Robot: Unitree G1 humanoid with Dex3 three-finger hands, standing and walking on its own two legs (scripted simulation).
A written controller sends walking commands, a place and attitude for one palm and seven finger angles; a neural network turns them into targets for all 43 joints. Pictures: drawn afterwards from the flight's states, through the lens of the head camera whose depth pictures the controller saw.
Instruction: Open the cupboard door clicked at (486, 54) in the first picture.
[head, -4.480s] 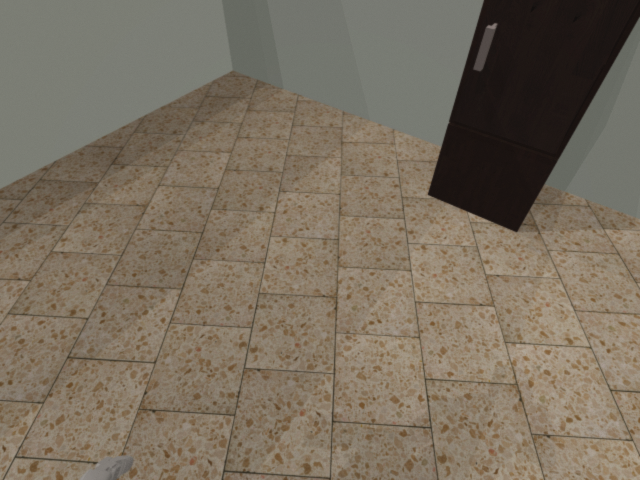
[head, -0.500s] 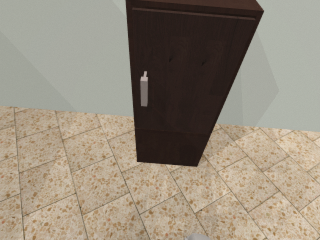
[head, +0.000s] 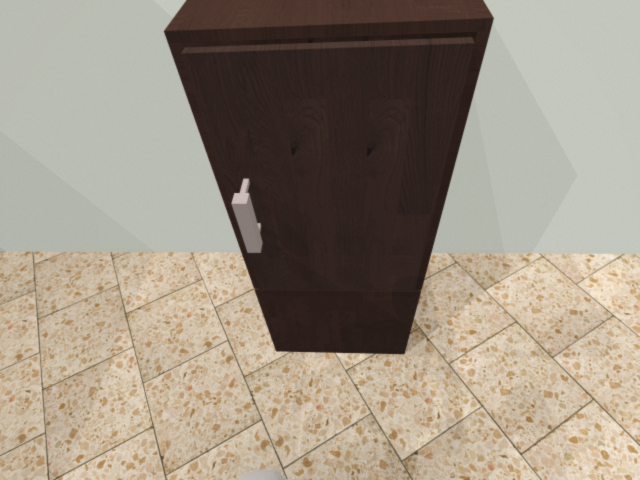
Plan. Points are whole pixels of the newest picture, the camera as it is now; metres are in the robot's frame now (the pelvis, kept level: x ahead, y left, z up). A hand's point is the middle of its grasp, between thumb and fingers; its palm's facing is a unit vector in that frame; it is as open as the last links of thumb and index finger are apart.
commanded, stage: come to a stop and stand still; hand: left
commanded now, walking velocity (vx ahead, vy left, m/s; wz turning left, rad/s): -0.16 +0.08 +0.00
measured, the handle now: (250, 215) +0.56 +0.17 -0.04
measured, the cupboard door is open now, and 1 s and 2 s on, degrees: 0 0 0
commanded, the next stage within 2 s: look again from close up in 1.12 s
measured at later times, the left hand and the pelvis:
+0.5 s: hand out of the picture -0.02 +0.25 -0.18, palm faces +0.04 -0.98 -0.18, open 7.4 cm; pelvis -0.01 +0.06 +0.01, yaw -1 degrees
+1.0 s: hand out of the picture +0.00 +0.17 -0.17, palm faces +0.04 -0.97 -0.22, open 7.2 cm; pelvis -0.03 -0.01 +0.00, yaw +1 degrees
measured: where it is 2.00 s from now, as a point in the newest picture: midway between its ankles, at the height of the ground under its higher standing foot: outside the picture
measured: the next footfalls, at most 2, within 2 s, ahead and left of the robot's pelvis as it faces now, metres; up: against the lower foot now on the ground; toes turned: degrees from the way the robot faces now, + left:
left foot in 0.24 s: +0.03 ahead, +0.16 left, +0.00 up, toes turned +4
right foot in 0.68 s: -0.03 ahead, -0.09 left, +0.00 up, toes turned -3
